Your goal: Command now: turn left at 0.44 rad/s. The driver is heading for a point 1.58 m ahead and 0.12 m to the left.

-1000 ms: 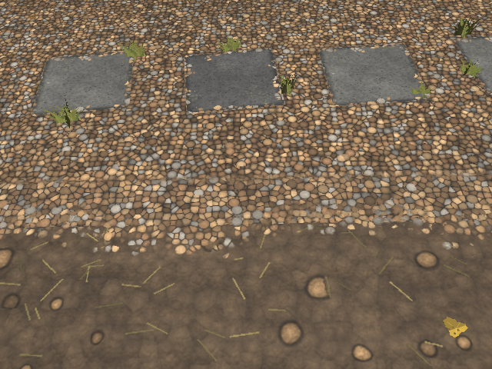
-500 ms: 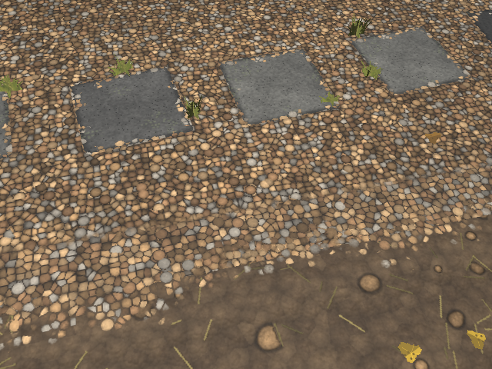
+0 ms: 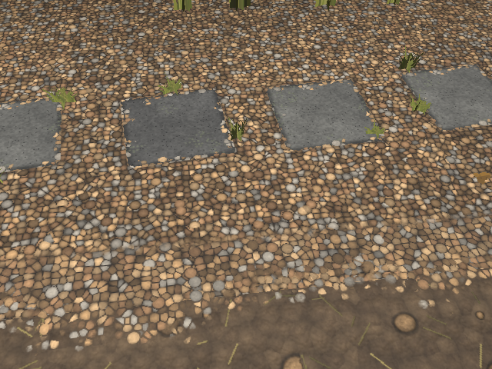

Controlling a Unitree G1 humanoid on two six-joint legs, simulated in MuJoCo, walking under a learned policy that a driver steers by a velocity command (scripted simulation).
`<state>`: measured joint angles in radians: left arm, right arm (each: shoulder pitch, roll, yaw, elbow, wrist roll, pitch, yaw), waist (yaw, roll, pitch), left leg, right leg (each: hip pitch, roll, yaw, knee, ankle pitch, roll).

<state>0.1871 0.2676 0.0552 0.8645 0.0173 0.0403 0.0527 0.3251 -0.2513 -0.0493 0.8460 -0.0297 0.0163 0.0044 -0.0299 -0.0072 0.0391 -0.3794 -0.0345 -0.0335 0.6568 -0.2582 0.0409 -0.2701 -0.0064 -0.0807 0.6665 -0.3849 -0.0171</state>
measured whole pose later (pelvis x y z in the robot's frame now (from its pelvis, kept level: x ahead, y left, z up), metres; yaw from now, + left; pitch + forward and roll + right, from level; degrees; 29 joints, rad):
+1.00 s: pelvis -0.03 -0.01 +0.02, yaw +17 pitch -2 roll +0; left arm 0.25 0.24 0.02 0.99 0.01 0.01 0.02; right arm 0.19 -0.22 0.00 0.97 -0.01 0.00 -0.03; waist 0.02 -0.01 0.03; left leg -0.09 -0.05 -0.04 0.36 -0.23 0.04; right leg -0.13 -0.01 -0.03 0.36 -0.20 0.00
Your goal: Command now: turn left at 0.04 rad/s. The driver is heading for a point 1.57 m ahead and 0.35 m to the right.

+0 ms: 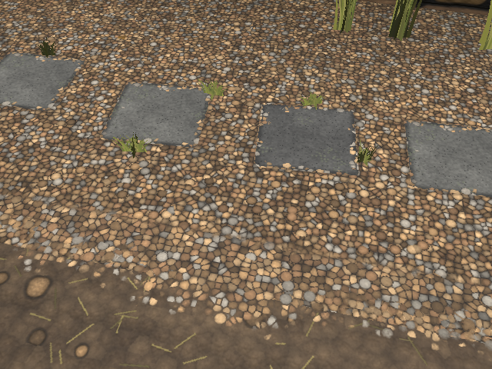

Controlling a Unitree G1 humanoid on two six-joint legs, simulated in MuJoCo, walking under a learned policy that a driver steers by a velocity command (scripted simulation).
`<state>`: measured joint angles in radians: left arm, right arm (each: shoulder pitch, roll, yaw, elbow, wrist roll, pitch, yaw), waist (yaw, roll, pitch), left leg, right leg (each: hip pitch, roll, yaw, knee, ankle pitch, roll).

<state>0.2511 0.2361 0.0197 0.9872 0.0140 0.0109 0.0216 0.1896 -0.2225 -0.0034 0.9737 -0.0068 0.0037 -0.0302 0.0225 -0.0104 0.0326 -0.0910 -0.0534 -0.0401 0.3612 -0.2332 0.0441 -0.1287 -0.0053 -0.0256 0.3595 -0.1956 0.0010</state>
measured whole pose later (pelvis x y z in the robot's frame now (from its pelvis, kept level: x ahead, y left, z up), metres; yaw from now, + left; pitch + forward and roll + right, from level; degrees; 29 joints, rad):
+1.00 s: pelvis +0.25 -0.05 -0.02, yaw -1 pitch +1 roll +1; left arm 0.53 0.14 0.00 1.14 0.02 -0.10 0.02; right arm -0.03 -0.19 -0.02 0.92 -0.02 -0.04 0.02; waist 0.06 0.01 0.07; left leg -0.52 -0.04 0.14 0.58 -0.12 0.12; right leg 0.19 0.05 -0.04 0.24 -0.43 -0.07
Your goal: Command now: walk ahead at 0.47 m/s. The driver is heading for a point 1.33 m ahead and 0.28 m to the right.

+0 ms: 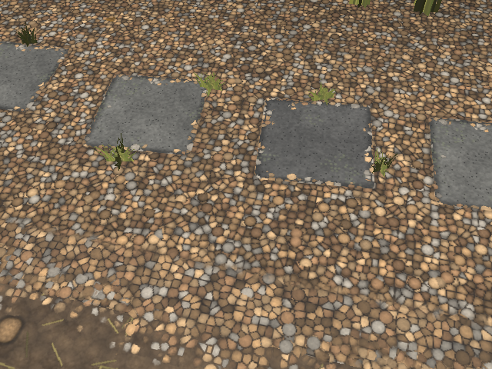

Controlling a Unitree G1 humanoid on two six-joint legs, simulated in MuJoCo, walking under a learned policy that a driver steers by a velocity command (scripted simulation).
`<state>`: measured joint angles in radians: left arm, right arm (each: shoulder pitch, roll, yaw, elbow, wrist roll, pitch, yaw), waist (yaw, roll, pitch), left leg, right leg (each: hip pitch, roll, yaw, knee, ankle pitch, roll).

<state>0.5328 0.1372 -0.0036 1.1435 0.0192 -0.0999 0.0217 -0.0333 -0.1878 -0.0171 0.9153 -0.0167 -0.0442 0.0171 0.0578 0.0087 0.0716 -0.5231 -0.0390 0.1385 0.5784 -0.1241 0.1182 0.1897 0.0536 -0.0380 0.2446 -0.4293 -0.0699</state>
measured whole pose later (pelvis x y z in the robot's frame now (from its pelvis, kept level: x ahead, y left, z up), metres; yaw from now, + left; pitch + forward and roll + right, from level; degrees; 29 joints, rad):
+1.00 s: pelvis +0.56 -0.08 +0.02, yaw -26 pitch +2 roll +0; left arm 0.43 0.24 0.06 0.95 0.01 -0.06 0.01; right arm 0.01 -0.23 -0.02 0.76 -0.03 -0.04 0.03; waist 0.09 0.04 0.05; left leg -0.63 0.07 0.01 0.66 -0.02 -0.01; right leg 0.04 0.14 0.14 0.25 -0.31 -0.13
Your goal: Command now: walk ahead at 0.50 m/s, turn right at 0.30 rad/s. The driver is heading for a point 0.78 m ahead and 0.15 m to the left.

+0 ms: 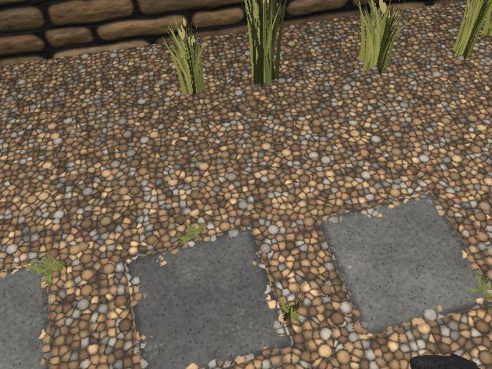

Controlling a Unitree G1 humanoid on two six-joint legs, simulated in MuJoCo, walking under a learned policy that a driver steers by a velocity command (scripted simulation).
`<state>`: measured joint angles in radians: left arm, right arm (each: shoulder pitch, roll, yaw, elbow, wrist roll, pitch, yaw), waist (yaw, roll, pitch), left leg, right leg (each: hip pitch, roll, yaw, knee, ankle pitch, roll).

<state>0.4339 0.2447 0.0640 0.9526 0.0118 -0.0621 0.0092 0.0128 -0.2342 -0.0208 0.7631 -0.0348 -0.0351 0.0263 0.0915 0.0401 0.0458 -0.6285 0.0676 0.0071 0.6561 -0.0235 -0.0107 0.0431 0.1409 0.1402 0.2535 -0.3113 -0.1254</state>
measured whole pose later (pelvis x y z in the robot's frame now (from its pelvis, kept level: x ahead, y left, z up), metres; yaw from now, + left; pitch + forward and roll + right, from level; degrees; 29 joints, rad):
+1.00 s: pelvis +0.43 +0.00 +0.00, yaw +16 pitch +1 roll +0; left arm 0.27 0.24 0.04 0.85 0.02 -0.05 0.02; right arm 0.16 -0.25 -0.07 0.77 -0.03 0.05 0.04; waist 0.02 0.02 0.07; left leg -0.52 0.04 0.06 0.80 -0.24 0.02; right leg -0.19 -0.05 -0.26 0.42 -0.24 -0.04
